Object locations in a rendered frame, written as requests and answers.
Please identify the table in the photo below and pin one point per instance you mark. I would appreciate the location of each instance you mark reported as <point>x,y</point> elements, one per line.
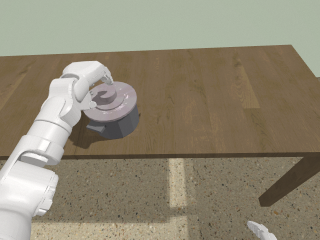
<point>219,102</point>

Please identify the pot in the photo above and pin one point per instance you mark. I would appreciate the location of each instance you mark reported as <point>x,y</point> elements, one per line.
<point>116,129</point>

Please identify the robot left hand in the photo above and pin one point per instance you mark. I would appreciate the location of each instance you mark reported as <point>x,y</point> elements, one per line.
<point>93,71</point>

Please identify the robot left upper arm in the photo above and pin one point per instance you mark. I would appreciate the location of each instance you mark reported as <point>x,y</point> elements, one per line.
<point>26,191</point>

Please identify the lid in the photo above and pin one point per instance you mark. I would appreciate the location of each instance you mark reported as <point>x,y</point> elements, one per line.
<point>106,112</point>

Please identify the robot left forearm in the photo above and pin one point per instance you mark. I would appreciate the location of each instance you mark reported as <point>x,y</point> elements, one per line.
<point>45,140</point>

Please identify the robot right hand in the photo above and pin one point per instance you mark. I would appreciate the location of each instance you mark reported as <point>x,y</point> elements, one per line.
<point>260,231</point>

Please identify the knob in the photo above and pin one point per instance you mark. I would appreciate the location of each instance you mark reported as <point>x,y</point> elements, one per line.
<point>107,93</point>

